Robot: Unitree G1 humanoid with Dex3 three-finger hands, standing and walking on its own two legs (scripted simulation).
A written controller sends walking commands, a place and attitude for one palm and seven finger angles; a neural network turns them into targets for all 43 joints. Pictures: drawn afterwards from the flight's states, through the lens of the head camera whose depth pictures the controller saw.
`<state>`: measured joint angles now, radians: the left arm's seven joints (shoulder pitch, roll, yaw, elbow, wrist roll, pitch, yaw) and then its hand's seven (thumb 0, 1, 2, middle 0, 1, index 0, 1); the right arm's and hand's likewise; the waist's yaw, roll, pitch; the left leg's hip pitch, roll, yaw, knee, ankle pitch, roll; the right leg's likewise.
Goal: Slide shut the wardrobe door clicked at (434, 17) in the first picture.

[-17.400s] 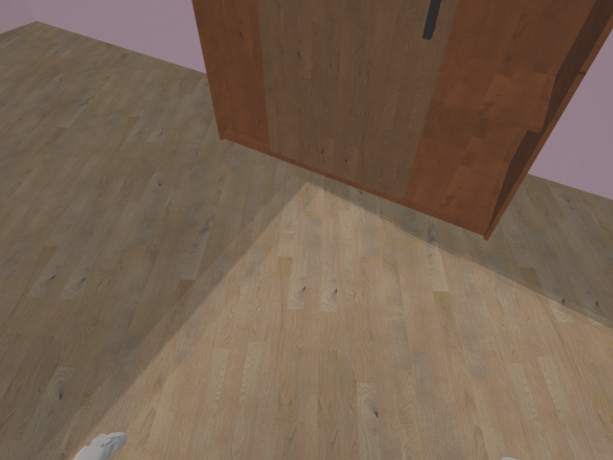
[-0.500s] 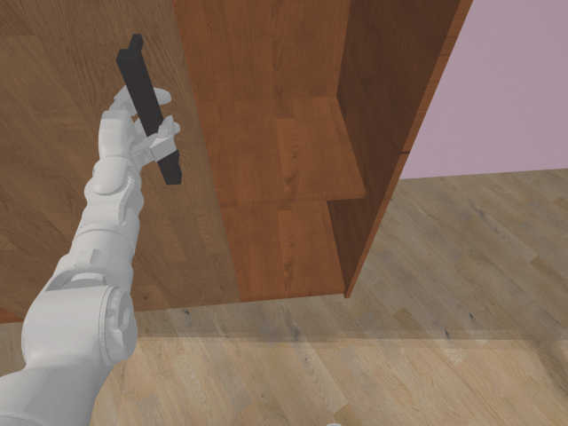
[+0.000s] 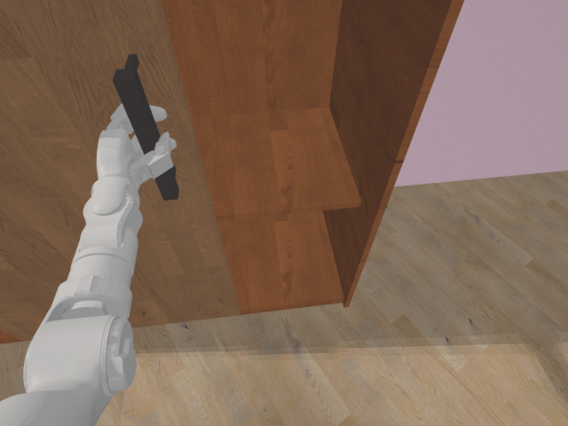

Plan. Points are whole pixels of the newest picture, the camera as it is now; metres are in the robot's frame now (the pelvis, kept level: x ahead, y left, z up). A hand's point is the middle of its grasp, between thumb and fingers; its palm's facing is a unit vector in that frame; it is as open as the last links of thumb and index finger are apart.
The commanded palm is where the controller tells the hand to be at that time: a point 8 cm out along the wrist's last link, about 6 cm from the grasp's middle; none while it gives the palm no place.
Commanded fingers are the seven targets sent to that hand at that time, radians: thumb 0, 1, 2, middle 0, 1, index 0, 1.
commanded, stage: tug the door sideways, standing still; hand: left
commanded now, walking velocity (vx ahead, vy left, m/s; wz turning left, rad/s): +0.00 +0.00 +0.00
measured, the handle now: (153, 134) +0.52 +0.18 +0.13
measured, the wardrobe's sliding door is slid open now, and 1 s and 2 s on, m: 0.38 0.38 0.34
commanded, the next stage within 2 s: step sideways, sliding the door along in 1.02 s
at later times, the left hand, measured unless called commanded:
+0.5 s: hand (165, 153) +0.47 +0.15 +0.14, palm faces +0.15 -0.99 -0.02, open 5.9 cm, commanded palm +0.44 +0.16 +0.13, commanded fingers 0.00 0.90 0.90 -0.45 -1.40 -0.45 -1.40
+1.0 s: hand (171, 154) +0.47 +0.15 +0.13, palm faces +0.16 -0.99 -0.05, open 6.0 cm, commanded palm +0.44 +0.14 +0.13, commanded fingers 0.00 0.90 0.90 -0.45 -1.40 -0.45 -1.40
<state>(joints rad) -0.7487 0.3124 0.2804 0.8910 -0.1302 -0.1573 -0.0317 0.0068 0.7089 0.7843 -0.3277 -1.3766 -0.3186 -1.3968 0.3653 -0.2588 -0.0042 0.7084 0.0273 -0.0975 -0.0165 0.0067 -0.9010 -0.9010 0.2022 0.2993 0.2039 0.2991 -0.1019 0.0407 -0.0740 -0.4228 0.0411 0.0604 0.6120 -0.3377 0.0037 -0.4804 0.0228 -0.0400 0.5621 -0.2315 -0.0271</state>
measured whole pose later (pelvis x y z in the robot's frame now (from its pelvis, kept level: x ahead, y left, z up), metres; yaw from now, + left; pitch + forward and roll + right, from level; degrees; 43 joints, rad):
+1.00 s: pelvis +0.00 +0.00 +0.00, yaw +5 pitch +9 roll -1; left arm -0.91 0.21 0.07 1.01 -0.16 -0.19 0.11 0.00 0.73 0.83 -0.32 -1.40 -0.25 -1.40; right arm 0.35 -0.25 -0.02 0.82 0.00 -0.19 0.02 0.01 -0.90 -0.90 0.20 0.30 0.20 0.30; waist -0.04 0.04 -0.06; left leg -0.47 0.00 -0.02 0.66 -0.35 0.00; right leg -0.49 -0.02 -0.12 0.61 -0.27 -0.02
